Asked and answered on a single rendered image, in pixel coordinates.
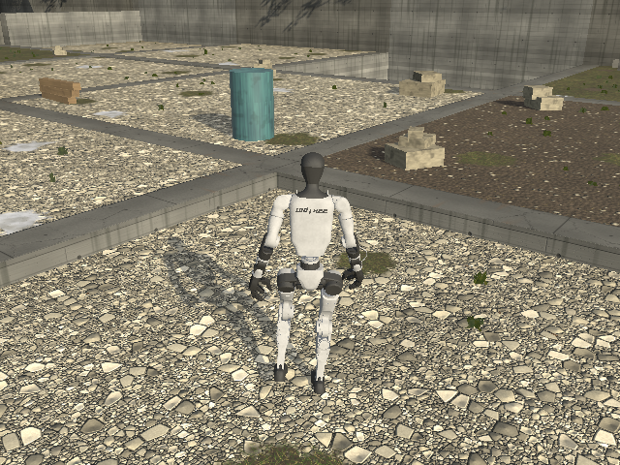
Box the right robot forearm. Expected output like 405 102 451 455
346 234 362 272

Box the left robot forearm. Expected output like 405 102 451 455
252 233 273 278

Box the robot left thigh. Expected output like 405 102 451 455
277 268 296 321

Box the robot left hand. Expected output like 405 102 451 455
249 274 271 301

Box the robot right hand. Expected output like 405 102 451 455
342 268 364 290

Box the left robot upper arm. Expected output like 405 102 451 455
264 194 292 248

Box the humanoid robot torso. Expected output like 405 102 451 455
289 190 334 291

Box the right robot upper arm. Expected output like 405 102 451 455
332 195 357 249

